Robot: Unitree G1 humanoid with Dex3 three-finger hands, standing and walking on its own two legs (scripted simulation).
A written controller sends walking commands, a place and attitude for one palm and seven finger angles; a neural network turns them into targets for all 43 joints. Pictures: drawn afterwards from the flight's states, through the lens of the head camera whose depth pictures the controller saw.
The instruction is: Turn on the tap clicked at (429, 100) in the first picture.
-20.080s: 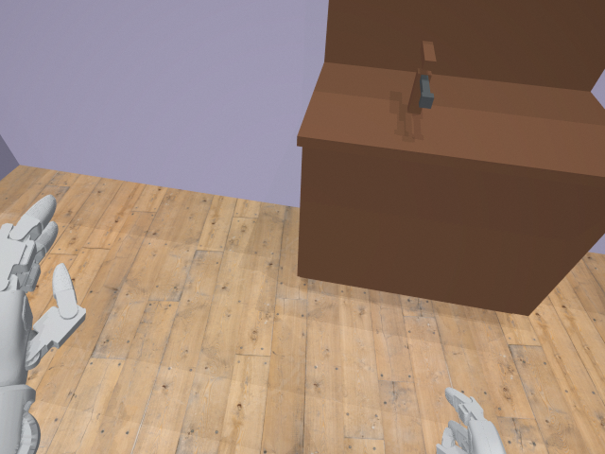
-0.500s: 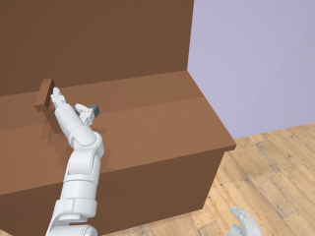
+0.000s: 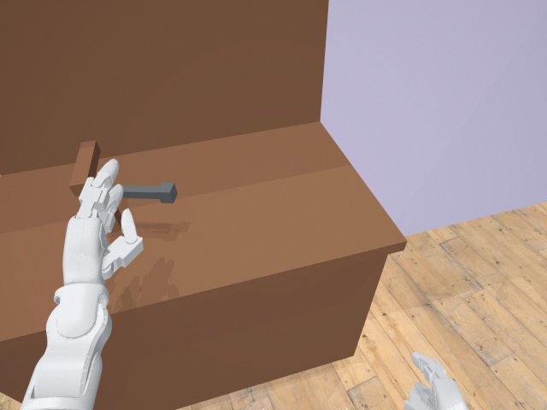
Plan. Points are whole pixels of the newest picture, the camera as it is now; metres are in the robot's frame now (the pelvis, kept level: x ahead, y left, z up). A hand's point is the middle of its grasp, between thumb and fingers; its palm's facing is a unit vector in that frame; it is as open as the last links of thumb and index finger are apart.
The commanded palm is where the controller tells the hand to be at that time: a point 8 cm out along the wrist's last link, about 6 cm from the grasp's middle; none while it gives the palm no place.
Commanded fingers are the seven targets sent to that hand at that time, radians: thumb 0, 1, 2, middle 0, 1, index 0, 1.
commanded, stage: draw the hand back beside the body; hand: left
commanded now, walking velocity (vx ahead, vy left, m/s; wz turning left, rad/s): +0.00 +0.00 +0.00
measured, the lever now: (167, 192) +0.47 +0.25 +0.06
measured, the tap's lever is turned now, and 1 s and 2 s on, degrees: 71 71 71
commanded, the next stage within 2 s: step back with the hand held close in 0.90 s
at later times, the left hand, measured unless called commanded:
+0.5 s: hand (80, 278) +0.21 +0.25 +0.15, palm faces +0.39 -0.88 -0.29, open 7.5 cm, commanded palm +0.17 +0.29 +0.16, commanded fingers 0.00 0.90 0.90 -0.20 -0.30 -0.20 -0.30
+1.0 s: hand (69, 289) +0.20 +0.26 +0.16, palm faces +0.42 -0.85 -0.32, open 7.5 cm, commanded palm +0.16 +0.30 +0.17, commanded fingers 0.00 0.90 0.90 -0.20 -0.30 -0.20 -0.30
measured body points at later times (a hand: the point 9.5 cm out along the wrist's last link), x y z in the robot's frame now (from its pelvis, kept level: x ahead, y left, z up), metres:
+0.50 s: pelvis +0.00 +0.02 +0.00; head -0.03 +0.00 +0.45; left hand +0.19 +0.30 +0.17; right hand +0.20 -0.20 -0.08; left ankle +0.01 +0.14 -0.74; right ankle +0.00 -0.10 -0.74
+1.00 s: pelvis +0.00 +0.01 +0.00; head -0.03 +0.00 +0.45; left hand +0.17 +0.30 +0.17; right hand +0.20 -0.20 -0.08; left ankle +0.01 +0.14 -0.74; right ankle +0.00 -0.10 -0.74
